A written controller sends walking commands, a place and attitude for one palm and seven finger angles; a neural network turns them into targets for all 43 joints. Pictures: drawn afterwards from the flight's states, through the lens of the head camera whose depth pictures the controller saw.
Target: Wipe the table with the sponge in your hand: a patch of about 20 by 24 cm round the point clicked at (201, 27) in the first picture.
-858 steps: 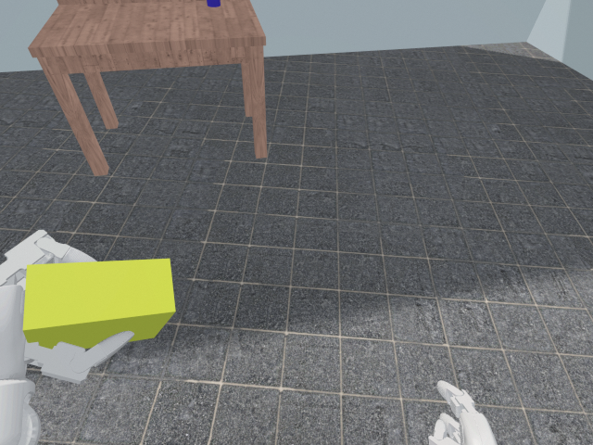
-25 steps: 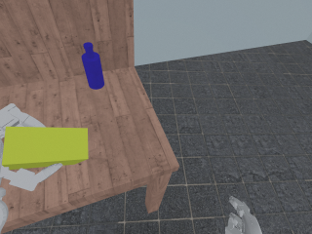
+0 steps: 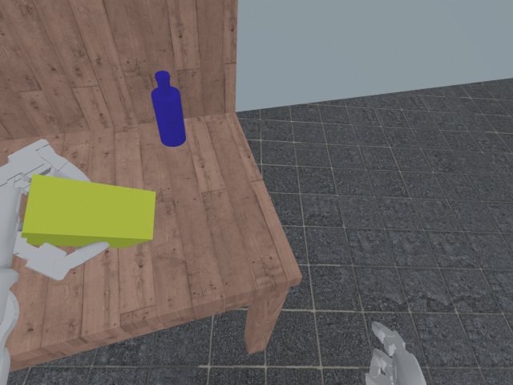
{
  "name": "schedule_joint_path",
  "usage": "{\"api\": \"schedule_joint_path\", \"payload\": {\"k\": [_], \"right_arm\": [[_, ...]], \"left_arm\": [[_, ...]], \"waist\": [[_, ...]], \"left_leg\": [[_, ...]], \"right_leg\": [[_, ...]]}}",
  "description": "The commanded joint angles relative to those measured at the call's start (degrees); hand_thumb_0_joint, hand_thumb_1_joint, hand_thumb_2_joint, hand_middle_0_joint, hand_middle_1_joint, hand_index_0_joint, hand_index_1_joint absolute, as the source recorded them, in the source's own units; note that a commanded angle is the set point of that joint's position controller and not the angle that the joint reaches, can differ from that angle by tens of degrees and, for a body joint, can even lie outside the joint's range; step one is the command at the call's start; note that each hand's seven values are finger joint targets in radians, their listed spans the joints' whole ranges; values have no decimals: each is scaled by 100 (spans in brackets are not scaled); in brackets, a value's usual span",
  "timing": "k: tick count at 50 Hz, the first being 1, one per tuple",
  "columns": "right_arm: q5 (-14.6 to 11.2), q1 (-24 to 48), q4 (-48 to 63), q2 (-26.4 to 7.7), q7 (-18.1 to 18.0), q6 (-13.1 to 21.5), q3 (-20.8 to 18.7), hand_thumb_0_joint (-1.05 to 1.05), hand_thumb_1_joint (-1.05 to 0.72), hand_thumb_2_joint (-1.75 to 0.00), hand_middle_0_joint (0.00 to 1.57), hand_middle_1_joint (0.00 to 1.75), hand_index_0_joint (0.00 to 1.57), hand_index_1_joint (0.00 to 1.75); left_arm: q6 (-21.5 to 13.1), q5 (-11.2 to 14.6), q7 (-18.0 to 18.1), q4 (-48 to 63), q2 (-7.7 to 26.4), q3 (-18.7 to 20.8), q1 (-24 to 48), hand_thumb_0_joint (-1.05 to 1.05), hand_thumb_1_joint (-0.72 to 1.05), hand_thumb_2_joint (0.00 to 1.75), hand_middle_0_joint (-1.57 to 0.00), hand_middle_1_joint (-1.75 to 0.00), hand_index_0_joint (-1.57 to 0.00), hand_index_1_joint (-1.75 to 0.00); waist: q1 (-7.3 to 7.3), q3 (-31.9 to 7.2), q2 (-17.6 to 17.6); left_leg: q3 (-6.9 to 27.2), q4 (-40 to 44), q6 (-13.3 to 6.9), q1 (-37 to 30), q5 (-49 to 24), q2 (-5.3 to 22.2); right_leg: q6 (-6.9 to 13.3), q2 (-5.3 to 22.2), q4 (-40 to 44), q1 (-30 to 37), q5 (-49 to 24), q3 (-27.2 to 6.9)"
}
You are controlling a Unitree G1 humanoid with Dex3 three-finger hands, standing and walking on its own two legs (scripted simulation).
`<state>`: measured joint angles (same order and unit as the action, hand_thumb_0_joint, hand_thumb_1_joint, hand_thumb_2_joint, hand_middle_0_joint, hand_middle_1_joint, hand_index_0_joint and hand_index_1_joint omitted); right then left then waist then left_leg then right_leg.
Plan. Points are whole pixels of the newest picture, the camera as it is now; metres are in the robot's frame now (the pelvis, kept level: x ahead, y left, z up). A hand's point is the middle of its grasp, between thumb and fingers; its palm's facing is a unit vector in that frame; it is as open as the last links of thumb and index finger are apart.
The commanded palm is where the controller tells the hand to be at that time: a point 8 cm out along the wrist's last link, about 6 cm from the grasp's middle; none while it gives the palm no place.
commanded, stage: turn the palm down, sponge in hand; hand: left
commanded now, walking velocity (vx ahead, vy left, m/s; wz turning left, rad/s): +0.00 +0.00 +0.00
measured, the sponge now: (105, 219) +0.26 +0.22 +0.15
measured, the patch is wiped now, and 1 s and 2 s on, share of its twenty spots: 0.00 0.00 0.00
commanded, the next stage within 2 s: none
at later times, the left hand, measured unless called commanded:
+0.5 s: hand (78, 256) +0.22 +0.24 +0.14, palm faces +0.34 -0.59 -0.74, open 9.8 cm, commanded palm +0.17 +0.26 +0.17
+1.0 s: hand (97, 259) +0.23 +0.23 +0.11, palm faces +0.18 -0.37 -0.91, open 9.8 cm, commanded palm +0.19 +0.25 +0.17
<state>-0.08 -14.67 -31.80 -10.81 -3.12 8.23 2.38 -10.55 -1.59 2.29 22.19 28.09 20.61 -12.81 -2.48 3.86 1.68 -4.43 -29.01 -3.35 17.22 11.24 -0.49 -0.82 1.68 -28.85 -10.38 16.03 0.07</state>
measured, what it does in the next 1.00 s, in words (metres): shifts its weight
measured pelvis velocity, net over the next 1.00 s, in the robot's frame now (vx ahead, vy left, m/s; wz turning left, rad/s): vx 0.02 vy -0.05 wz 0.04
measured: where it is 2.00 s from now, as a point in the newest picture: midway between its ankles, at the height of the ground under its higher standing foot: outside the picture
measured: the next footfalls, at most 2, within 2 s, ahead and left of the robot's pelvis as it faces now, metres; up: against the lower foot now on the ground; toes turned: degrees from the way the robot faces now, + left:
none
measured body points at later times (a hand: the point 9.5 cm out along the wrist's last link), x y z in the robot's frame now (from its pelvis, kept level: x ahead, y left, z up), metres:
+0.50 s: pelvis -0.02 -0.07 -0.01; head -0.01 -0.09 +0.44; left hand +0.20 +0.27 +0.18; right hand +0.18 -0.29 -0.11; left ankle +0.05 +0.07 -0.74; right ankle -0.02 -0.15 -0.74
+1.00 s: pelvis +0.02 -0.05 -0.02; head +0.05 -0.07 +0.43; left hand +0.21 +0.25 +0.16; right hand +0.22 -0.29 -0.11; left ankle +0.05 +0.07 -0.74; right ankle -0.02 -0.15 -0.74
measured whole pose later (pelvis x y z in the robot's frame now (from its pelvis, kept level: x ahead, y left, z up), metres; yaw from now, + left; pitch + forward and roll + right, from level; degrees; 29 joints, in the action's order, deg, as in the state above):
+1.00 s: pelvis +0.02 -0.05 -0.02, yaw +2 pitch +4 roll -1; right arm -0.6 -10.1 -32.9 -15.1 -3.1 -0.2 -2.1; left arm -1.2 -25.0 5.4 22.1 34.0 14.9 -24.6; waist -3.6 -1.5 -3.6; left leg -0.2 -39.2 0.1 25.9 16.9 1.1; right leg 1.2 -0.5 -37.7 -17.2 24.2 3.5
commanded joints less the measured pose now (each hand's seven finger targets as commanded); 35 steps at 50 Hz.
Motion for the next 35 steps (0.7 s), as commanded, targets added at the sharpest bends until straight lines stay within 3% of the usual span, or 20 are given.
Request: {"api": "schedule_joint_path", "payload": {"k": [1,3,6,7,10,11,12,13,15,17,18,21,23,25,27,28,31,32,33,35], "right_arm": [[73,753,420,-1147,242,274,-569,0,-90,-90,20,30,20,30],[-69,998,483,-1138,328,90,-416,0,-90,-90,20,30,20,30],[-42,1192,510,-1098,316,-89,-399,0,-90,-90,20,30,20,30],[-48,1291,535,-1090,295,-129,-397,0,-90,-90,20,30,20,30],[106,1174,386,-1005,186,-94,-434,0,-90,-90,20,30,20,30],[133,1196,345,-974,161,-70,-449,0,-90,-90,20,30,20,30],[105,1151,299,-989,156,-68,-446,0,-90,-90,20,30,20,30],[125,1178,295,-895,157,-39,-430,0,-90,-90,20,30,20,30],[93,1124,136,-959,124,-37,-459,0,-90,-90,20,30,20,30],[-1,1113,157,-996,99,-59,-452,0,-90,-90,20,30,20,30],[-1,1201,195,-993,81,-63,-421,0,-90,-90,20,30,20,30],[-41,1297,277,-1037,1,-107,-418,0,-90,-90,20,30,20,30],[-70,1356,370,-1006,-12,-107,-394,0,-90,-90,20,30,20,30],[-31,1356,380,-1025,-30,-123,-445,0,-90,-90,20,30,20,30],[-20,1322,394,-1018,-25,-146,-495,0,-90,-90,20,30,20,30],[5,1342,429,-974,3,-152,-489,0,-90,-90,20,30,20,30],[32,1158,432,-1021,56,-182,-603,0,-90,-90,20,30,20,30],[4,1047,411,-1052,79,-216,-619,0,-90,-90,20,30,20,30],[-8,1067,474,-1021,104,-233,-605,0,-90,-90,20,30,20,30],[-32,961,524,-1081,97,-277,-657,0,-90,-90,20,30,20,30]], "left_arm": [[590,379,-91,670,621,671,35,0,10,130,-120,-160,-120,-160],[988,306,-214,487,603,496,-41,0,10,130,-120,-160,-120,-160],[869,-146,-134,799,736,358,-145,0,10,130,-120,-160,-120,-160],[722,-229,-46,1107,1125,639,116,0,10,130,-120,-160,-120,-160],[55,-358,218,1088,1488,952,610,0,10,130,-120,-160,-120,-160],[-127,-401,307,1109,1582,1004,844,0,10,130,-120,-160,-120,-160],[-205,-469,400,1186,1989,1253,1068,0,10,130,-120,-160,-120,-160],[-268,-534,460,1028,1729,1003,1227,0,10,130,-120,-160,-120,-160],[-170,-648,538,325,1727,946,1290,0,10,130,-120,-160,-120,-160],[97,-731,479,-72,1850,840,1299,0,10,130,-120,-160,-120,-160],[216,-768,392,-186,1623,504,1419,0,10,130,-120,-160,-120,-160],[540,-938,128,-458,1778,315,1287,0,10,130,-120,-160,-120,-160],[550,-989,-56,-289,1773,203,1335,0,10,130,-120,-160,-120,-160],[406,-1004,-135,-178,2042,516,1060,0,10,130,-120,-160,-120,-160],[226,-1024,-129,60,2414,961,860,0,10,130,-120,-160,-120,-160],[114,-1008,-100,219,2226,884,880,0,10,130,-120,-160,-120,-160],[3,-1058,78,269,2203,1193,50,0,10,130,-120,-160,-120,-160],[63,-1113,147,235,2409,1392,-201,0,10,130,-120,-160,-120,-160],[112,-1139,169,254,2050,1116,-272,0,10,130,-120,-160,-120,-160],[267,-1252,226,312,1996,1042,-538,0,10,130,-120,-160,-120,-160]], "waist": [[-238,-1728,-931],[-135,-972,-564],[5,-1015,-220],[26,-1177,-384],[128,-1340,-438],[147,-1360,-589],[130,-1381,-899],[145,-1452,-996],[200,-1144,-1012],[154,-955,-1062],[179,-923,-904],[94,-770,-632],[89,-681,-483],[-12,-816,-207],[-116,-927,-222],[-106,-1133,-202],[-206,-1464,-199],[-234,-1418,-287],[-187,-1406,-269],[-171,-1445,-308]], "left_leg": [[879,513,648,-1863,-1518,472],[678,586,521,-998,-465,307],[761,563,367,-905,-282,320],[711,551,330,-933,20,307],[708,356,280,-782,594,163],[672,253,253,-787,698,119],[595,205,255,-797,818,103],[621,146,258,-738,920,36],[567,58,238,-521,1152,-12],[396,-18,228,-402,1111,-68],[374,-44,214,-318,1076,-118],[263,-177,182,-181,743,-150],[257,-240,191,-188,577,-148],[300,-350,178,-133,360,-133],[289,-451,182,-199,87,-128],[314,-492,165,-171,-63,-157],[268,-637,138,-264,-634,-135],[232,-652,149,-261,-722,-142],[209,-657,136,-208,-808,-147],[162,-747,119,-228,-972,-128]], "right_leg": [[206,-373,-12,-824,-329,377],[248,-388,274,-610,-770,567],[187,-447,144,-686,-684,604],[182,-490,132,-676,-545,546],[150,-479,68,-901,-92,491],[144,-455,99,-992,24,437],[177,-469,136,-1014,124,389],[173,-408,105,-1027,212,402],[152,-369,204,-1203,417,325],[174,-324,390,-1197,614,208],[141,-263,450,-1168,710,174],[95,-128,743,-1056,1045,-131],[94,-83,837,-1058,1069,-245],[68,-36,835,-911,940,-365],[77,-38,771,-827,522,-424],[61,-20,604,-700,167,-327],[7,-45,196,-546,-1167,-173],[25,-90,154,-564,-1340,-171],[9,-76,34,-561,-1556,-58],[-6,-104,-79,-649,-1833,-3]]}}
